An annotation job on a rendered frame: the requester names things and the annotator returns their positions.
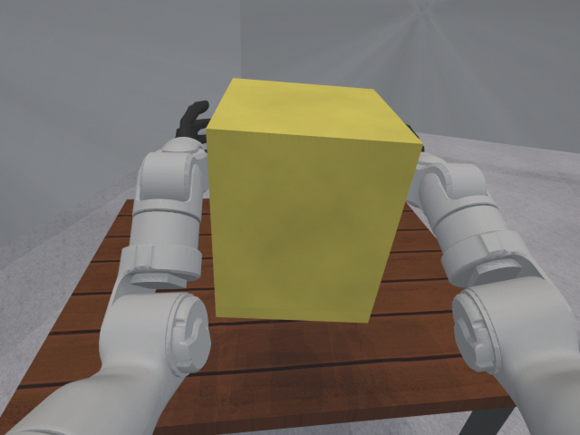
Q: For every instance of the robot right forearm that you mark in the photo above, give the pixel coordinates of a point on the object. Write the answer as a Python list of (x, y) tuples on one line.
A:
[(477, 246)]

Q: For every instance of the left robot upper arm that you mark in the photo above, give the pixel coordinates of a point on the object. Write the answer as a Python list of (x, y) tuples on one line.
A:
[(149, 343)]

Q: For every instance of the left robot hand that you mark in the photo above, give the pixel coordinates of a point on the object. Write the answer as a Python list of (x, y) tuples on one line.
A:
[(189, 126)]

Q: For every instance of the robot left forearm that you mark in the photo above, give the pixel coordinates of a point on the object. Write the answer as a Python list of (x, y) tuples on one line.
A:
[(163, 251)]

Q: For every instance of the table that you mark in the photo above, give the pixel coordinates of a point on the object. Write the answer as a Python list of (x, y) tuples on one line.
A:
[(268, 374)]

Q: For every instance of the carton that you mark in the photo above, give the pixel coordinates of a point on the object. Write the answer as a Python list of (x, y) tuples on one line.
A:
[(307, 184)]

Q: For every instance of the right robot upper arm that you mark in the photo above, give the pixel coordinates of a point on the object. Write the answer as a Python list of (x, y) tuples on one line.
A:
[(521, 332)]

